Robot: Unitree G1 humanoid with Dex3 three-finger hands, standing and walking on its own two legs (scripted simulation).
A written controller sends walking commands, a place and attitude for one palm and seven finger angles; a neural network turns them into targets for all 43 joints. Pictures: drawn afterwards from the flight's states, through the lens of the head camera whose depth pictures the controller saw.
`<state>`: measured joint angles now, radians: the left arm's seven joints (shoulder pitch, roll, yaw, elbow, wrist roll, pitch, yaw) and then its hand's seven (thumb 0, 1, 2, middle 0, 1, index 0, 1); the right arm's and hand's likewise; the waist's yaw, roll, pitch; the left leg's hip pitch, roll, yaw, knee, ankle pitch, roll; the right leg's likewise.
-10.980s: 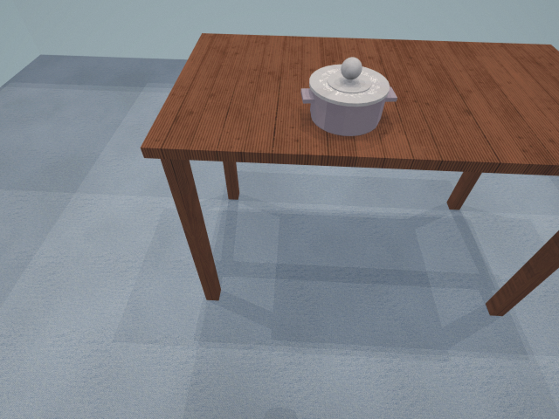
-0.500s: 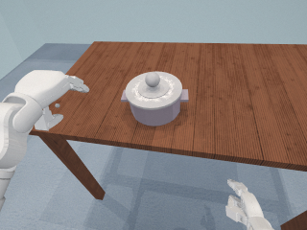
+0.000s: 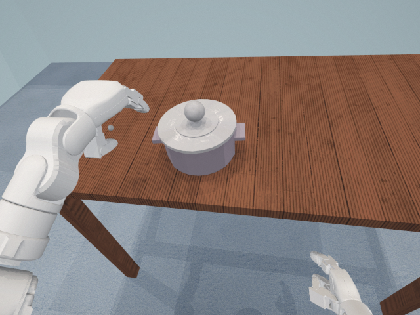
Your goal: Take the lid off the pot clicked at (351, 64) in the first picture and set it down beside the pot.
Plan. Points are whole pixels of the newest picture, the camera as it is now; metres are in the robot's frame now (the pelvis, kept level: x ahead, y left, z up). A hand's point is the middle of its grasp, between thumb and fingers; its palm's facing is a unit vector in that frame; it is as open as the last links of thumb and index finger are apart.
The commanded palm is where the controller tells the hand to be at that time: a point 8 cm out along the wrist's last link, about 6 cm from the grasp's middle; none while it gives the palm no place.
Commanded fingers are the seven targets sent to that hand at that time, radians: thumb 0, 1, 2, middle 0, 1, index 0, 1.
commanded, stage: move the open hand above the knob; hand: left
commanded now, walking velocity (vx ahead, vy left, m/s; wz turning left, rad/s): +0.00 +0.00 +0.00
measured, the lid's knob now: (194, 111) +0.51 +0.08 +0.13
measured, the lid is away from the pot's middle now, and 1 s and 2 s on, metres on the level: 0.00 0.00 0.00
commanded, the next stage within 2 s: lower the open fingers around the knob in 1.84 s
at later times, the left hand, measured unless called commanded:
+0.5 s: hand (145, 107) +0.42 +0.15 +0.21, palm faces -0.16 -0.01 -0.99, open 10.2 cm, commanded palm +0.40 +0.15 +0.28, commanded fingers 0.00 -0.36 1.56 -0.84 -0.08 -0.84 -0.08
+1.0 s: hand (176, 87) +0.47 +0.10 +0.21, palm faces -0.17 -0.01 -0.99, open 10.2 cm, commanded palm +0.46 +0.10 +0.28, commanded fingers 0.00 -0.36 1.56 -0.84 -0.08 -0.84 -0.08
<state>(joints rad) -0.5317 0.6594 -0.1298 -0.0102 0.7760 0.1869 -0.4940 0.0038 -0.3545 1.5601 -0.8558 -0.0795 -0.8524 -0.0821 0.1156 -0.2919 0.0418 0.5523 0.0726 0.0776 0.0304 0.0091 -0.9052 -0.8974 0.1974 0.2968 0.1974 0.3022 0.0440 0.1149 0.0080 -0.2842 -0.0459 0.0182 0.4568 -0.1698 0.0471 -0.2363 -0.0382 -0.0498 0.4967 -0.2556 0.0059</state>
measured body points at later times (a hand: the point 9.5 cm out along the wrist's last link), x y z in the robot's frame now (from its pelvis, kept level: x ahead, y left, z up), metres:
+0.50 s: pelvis +0.02 -0.01 +0.00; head +0.03 -0.06 +0.45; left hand +0.42 +0.15 +0.26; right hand +0.21 -0.25 -0.10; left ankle +0.05 +0.09 -0.74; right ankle +0.01 -0.12 -0.74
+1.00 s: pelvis +0.03 +0.00 +0.00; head +0.04 -0.04 +0.45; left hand +0.47 +0.10 +0.27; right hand +0.18 -0.24 -0.12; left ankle +0.05 +0.09 -0.74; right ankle +0.01 -0.12 -0.74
